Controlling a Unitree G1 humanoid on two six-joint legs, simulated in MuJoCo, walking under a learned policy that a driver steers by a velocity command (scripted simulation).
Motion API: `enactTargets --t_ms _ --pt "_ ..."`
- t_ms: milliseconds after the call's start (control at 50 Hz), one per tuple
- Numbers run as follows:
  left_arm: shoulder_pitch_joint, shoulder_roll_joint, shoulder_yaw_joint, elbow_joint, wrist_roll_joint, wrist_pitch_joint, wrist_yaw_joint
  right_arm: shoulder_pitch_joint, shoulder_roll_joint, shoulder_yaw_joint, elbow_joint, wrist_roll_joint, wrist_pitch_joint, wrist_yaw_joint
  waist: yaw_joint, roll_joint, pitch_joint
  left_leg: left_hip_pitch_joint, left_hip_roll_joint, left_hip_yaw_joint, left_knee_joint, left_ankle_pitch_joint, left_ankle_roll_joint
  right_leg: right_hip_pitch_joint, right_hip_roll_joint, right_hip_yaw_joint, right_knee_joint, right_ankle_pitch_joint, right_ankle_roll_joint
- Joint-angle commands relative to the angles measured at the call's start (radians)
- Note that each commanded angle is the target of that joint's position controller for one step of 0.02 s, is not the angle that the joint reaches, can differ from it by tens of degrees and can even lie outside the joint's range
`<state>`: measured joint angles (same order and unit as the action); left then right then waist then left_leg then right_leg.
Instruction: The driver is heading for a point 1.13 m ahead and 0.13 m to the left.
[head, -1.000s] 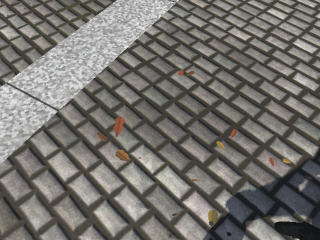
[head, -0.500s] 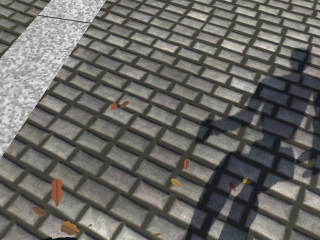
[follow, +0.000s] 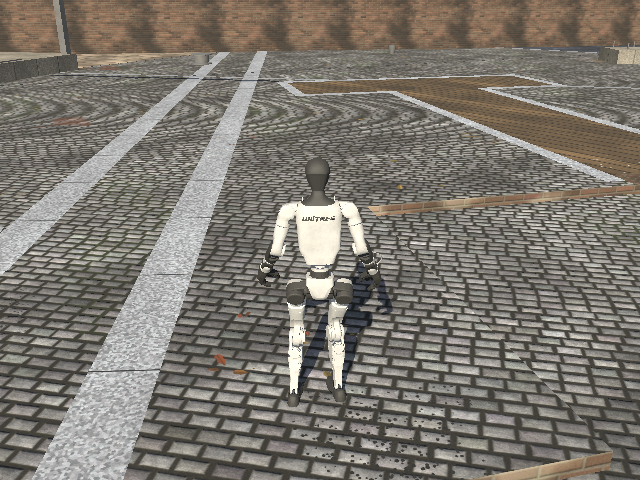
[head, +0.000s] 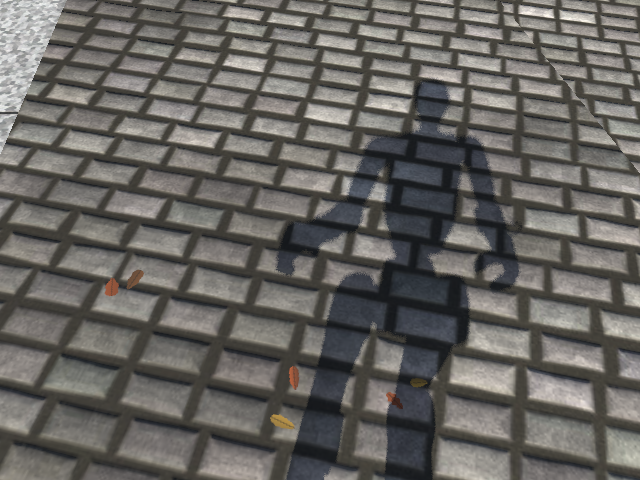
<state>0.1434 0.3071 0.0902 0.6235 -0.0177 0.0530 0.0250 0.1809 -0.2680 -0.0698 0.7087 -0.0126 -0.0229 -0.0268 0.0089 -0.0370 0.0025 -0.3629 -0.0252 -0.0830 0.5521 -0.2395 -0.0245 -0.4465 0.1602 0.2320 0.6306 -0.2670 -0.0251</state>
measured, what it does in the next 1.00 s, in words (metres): walks ahead: right foot, then left foot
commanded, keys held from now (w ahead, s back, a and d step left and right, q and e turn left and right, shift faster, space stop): e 0.06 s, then no key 0.30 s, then q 0.20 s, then w+q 0.44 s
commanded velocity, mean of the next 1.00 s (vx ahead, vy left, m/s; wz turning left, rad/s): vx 0.13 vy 0.00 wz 0.08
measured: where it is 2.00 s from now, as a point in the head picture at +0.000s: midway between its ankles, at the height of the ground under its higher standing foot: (231, 399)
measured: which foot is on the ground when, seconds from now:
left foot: down 0.00-0.54, up 0.56-0.82, down 0.84-1.00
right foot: up 0.00-0.32, down 0.34-0.82, up 0.84-1.00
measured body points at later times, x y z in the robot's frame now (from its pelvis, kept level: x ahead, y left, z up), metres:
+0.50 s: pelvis +0.00 -0.01 +0.01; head +0.00 -0.02 +0.46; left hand +0.20 +0.20 -0.08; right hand +0.07 -0.29 -0.11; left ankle +0.03 +0.14 -0.73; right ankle -0.03 -0.12 -0.73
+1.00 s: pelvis +0.09 +0.08 +0.02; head +0.11 +0.11 +0.47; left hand +0.22 +0.37 -0.09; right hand +0.19 -0.19 -0.08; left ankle +0.05 +0.14 -0.73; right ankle +0.13 -0.09 -0.64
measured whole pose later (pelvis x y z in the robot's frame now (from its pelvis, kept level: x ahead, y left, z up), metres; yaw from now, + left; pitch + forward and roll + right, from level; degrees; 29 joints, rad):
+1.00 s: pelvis +0.09 +0.08 +0.02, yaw +9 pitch +2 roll -2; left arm 0.16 0.31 0.08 0.70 0.00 -0.09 -0.02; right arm 0.39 -0.25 -0.04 0.71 0.01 -0.05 0.01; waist -0.03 -0.04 0.00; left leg -0.19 -0.04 -0.02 0.44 -0.28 0.07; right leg -0.56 -0.05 0.02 1.06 -0.25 0.00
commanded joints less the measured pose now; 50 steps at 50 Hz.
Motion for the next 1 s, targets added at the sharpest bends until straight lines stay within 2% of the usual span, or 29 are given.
enactTargets --t_ms 20,40,80,120,200,280,320,340,360,380,400,420,480,560,600,620,660,720,780,800,820,840,860,880,900,920,940,960,1000 --pt "0.027 0.152 0.044 -0.092 0.013 -0.03 -0.004 0.009 -0.207 -0.062 -0.087 -0.046 -0.009 -0.003 0.005 0.319 -0.099 0.188 0.461 -0.47 -0.247 0.346 0.306 -0.216 -0.042 -0.068 0.428 -0.358 0.046" --pt "0.041 0.185 0.058 -0.066 0.005 -0.028 -0.007 -0.033 -0.154 -0.046 -0.107 -0.037 -0.007 -0.011 0.015 0.223 -0.092 0.166 0.407 -0.359 -0.224 0.342 0.278 -0.201 -0.066 -0.067 0.537 -0.289 0.061" --pt "0.069 0.14 0.05 -0.03 0.006 -0.005 -0.001 -0.076 -0.111 -0.031 -0.115 -0.002 0.0 -0.018 0.018 0.158 -0.062 0.166 0.294 -0.194 -0.197 0.318 0.204 -0.209 -0.079 -0.098 0.631 -0.183 0.094" --pt "0.044 0.077 0.026 -0.041 0.001 0.002 -0.005 -0.051 -0.116 -0.025 -0.105 0.0 0.011 -0.023 0.0 0.16 -0.042 0.166 0.247 -0.108 -0.205 0.357 0.206 -0.195 -0.079 -0.139 0.593 -0.144 0.11" --pt "-0.019 0.026 -0.003 -0.068 0.006 -0.007 -0.009 -0.014 -0.143 -0.032 -0.086 0.0 0.026 -0.02 -0.038 0.227 -0.095 0.249 0.251 -0.065 -0.179 0.401 0.226 -0.081 -0.121 -0.189 0.3 -0.179 0.121" --pt "0.0 0.039 -0.005 -0.056 0.004 -0.009 -0.022 0.0 -0.165 -0.034 -0.065 0.02 0.032 -0.006 -0.042 0.257 -0.097 0.225 0.274 -0.082 -0.156 0.396 0.239 0.097 -0.132 -0.244 0.004 -0.121 0.088" --pt "0.051 0.032 -0.005 -0.026 0.012 -0.013 -0.026 0.014 -0.14 -0.021 -0.045 0.037 0.03 -0.002 -0.009 0.22 -0.08 0.163 0.242 -0.057 -0.119 0.345 0.185 0.253 -0.121 -0.257 -0.285 0.1 0.039" --pt "0.058 0.062 -0.004 -0.034 0.022 -0.014 -0.021 0.056 -0.118 -0.012 -0.03 0.026 0.019 0.003 -0.019 0.165 -0.108 0.083 0.218 -0.037 -0.09 0.242 0.116 0.386 -0.186 -0.166 -0.296 0.211 0.008" --pt "0.075 0.143 0.008 -0.046 0.036 -0.01 -0.008 0.07 -0.059 0.01 -0.048 -0.02 0.004 0.016 -0.055 -0.075 -0.164 -0.035 0.129 0.06 0.066 -0.009 0.032 0.504 -0.379 0.039 -0.242 0.505 -0.059" --pt "0.015 0.068 -0.016 -0.025 0.054 -0.019 -0.016 0.038 -0.032 0.022 -0.056 -0.017 -0.001 0.014 -0.061 -0.205 -0.139 0.015 0.106 0.064 -0.013 -0.189 -0.007 0.308 -0.439 0.062 -0.261 0.393 -0.171" --pt "-0.051 0.0 -0.035 -0.047 0.057 -0.032 -0.024 0.021 -0.076 0.015 -0.037 -0.014 0.001 0.013 -0.059 -0.124 -0.088 0.086 0.115 0.062 -0.045 -0.087 -0.025 0.256 -0.362 -0.006 -0.277 0.237 -0.145" --pt "-0.041 -0.006 -0.034 -0.03 0.06 -0.041 -0.025 -0.009 -0.084 0.012 -0.031 -0.012 0.003 0.016 -0.043 -0.111 -0.076 0.087 0.101 0.07 -0.066 0.017 -0.027 0.266 -0.299 -0.058 -0.265 0.121 -0.085" --pt "-0.006 0.073 -0.013 -0.013 0.047 -0.051 -0.013 -0.014 -0.131 0.0 -0.026 0.006 0.018 0.008 -0.021 -0.081 0.016 0.036 0.089 0.06 -0.041 0.076 -0.012 0.234 -0.274 -0.09 -0.275 0.061 -0.041" --pt "0.04 0.104 0.01 -0.005 0.031 -0.036 0.012 0.004 -0.119 -0.009 -0.033 0.019 0.025 0.006 0.0 -0.108 0.009 -0.073 0.061 0.089 0.117 -0.042 -0.013 0.284 -0.389 -0.042 -0.274 0.183 -0.134" --pt "0.081 0.112 0.018 -0.009 0.027 -0.04 0.019 -0.019 -0.111 -0.013 -0.052 0.026 0.035 0.012 0.049 -0.137 -0.009 -0.198 0.076 0.088 0.372 -0.295 -0.001 0.321 -0.498 0.067 -0.35 -0.042 -0.216" --pt "0.108 0.118 0.021 0.003 0.024 -0.052 0.018 -0.047 -0.109 -0.016 -0.071 0.033 0.039 0.019 0.058 -0.104 0.019 -0.294 0.114 0.05 0.478 -0.324 0.012 0.338 -0.553 0.13 -0.396 -0.172 -0.242" --pt "0.066 0.107 0.021 0.011 0.002 -0.076 0.013 -0.049 -0.101 -0.018 -0.08 0.041 0.042 0.026 0.03 -0.068 0.074 -0.373 0.146 0.019 0.472 -0.284 0.026 0.36 -0.543 0.111 -0.441 -0.26 -0.218" --pt "0.003 0.118 0.028 0.01 -0.003 -0.089 -0.004 -0.024 -0.078 -0.005 -0.074 0.033 0.03 0.048 0.007 -0.059 0.037 -0.194 0.143 0.084 0.299 -0.206 0.041 0.313 -0.461 -0.084 -0.437 -0.126 -0.157" --pt "-0.016 0.138 0.036 0.025 -0.012 -0.092 -0.026 0.077 -0.089 -0.012 -0.038 0.04 0.02 0.062 -0.042 -0.045 -0.006 0.06 0.071 0.186 0.107 -0.071 0.059 0.222 -0.415 -0.217 -0.349 -0.115 -0.127" --pt "-0.016 0.127 0.033 0.031 -0.015 -0.092 -0.029 0.15 -0.097 -0.02 -0.008 0.038 0.019 0.06 -0.072 -0.023 -0.022 0.178 0.026 0.227 0.053 -0.036 0.068 0.163 -0.394 -0.26 -0.266 -0.137 -0.108" --pt "0.0 0.088 0.021 0.036 -0.003 -0.095 -0.03 0.248 -0.14 -0.042 0.022 0.039 0.019 0.052 -0.107 0.04 -0.046 0.318 -0.011 0.217 0.016 -0.062 0.094 0.086 -0.351 -0.323 -0.087 -0.097 -0.07" --pt "-0.027 0.019 -0.002 0.01 0.026 -0.101 -0.032 0.361 -0.248 -0.074 0.028 0.042 0.014 0.035 -0.147 0.293 -0.051 0.445 0.187 -0.13 -0.136 -0.13 0.186 -0.121 -0.26 -0.422 0.335 -0.187 0.021" --pt "-0.082 -0.002 -0.013 -0.071 0.019 -0.126 -0.029 0.337 -0.346 -0.078 -0.03 0.027 -0.013 0.043 -0.116 0.412 -0.071 0.511 0.382 -0.726 -0.361 -0.364 0.394 -0.439 -0.095 -0.256 0.578 -0.353 0.056" --pt "-0.113 0.082 0.002 -0.065 -0.02 -0.149 -0.036 0.295 -0.26 -0.056 -0.048 0.019 -0.034 0.051 -0.13 0.229 -0.04 0.498 0.417 -0.725 -0.408 -0.479 0.406 -0.513 -0.172 -0.151 0.665 -0.295 0.03" --pt "-0.103 0.106 0.008 -0.055 -0.03 -0.164 -0.043 0.252 -0.207 -0.038 -0.055 0.017 -0.045 0.05 -0.094 0.18 0.012 0.443 0.385 -0.625 -0.387 -0.445 0.364 -0.51 -0.211 -0.145 0.628 -0.186 0.001" --pt "-0.071 0.102 0.008 -0.029 -0.007 -0.17 -0.041 0.205 -0.179 -0.028 -0.067 0.02 -0.047 0.047 -0.061 0.106 0.04 0.387 0.338 -0.512 -0.36 -0.33 0.321 -0.469 -0.242 -0.151 0.572 -0.096 -0.001" --pt "-0.061 0.104 0.012 -0.015 0.021 -0.171 -0.037 0.169 -0.163 -0.02 -0.075 0.021 -0.044 0.041 -0.043 0.093 0.051 0.339 0.29 -0.413 -0.358 -0.206 0.287 -0.414 -0.257 -0.152 0.486 -0.02 0.004" --pt "-0.054 0.102 0.015 -0.011 0.026 -0.169 -0.04 0.162 -0.164 -0.016 -0.083 0.015 -0.043 0.033 -0.03 0.124 0.043 0.306 0.257 -0.352 -0.365 -0.114 0.271 -0.351 -0.255 -0.157 0.44 0.037 0.014" --pt "-0.066 0.086 0.012 -0.001 0.029 -0.163 -0.043 0.184 -0.168 -0.017 -0.079 0.017 -0.046 0.02 -0.031 0.108 0.028 0.308 0.222 -0.265 -0.373 0.07 0.263 -0.32 -0.225 -0.182 0.351 0.135 0.042"
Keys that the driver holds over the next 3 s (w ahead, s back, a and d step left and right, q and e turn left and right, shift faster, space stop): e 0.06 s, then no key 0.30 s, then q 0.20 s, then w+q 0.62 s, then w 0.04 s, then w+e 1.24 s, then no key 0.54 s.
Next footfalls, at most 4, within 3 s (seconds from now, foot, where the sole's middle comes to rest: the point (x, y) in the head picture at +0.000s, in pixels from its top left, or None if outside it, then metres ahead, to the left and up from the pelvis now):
0.34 right None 0.01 -0.12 -0.76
0.84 left None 0.09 0.15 -0.76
1.32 right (301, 474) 0.49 0.05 -0.76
1.78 left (173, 387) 0.67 0.34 -0.76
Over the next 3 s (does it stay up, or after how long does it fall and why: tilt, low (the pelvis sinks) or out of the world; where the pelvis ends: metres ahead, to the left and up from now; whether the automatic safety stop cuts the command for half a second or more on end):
stays up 1.08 0.13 0.00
